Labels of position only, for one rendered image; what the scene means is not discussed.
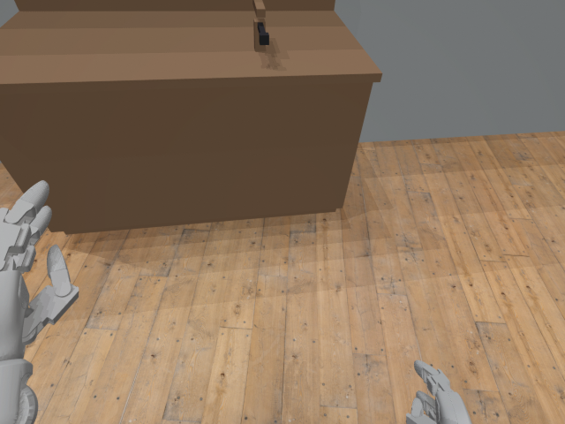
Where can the tap lever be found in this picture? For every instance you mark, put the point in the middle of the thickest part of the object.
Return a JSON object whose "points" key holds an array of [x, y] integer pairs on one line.
{"points": [[264, 37]]}

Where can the robot right hand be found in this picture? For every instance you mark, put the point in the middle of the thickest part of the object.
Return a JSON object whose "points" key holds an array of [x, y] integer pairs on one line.
{"points": [[447, 408]]}

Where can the robot left hand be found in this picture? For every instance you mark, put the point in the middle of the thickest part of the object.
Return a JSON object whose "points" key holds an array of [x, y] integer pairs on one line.
{"points": [[20, 229]]}

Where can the robot left forearm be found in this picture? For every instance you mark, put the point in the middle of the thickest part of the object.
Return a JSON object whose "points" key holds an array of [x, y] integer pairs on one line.
{"points": [[18, 402]]}

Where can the counter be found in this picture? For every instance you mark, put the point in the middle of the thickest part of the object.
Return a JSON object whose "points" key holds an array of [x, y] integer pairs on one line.
{"points": [[151, 113]]}

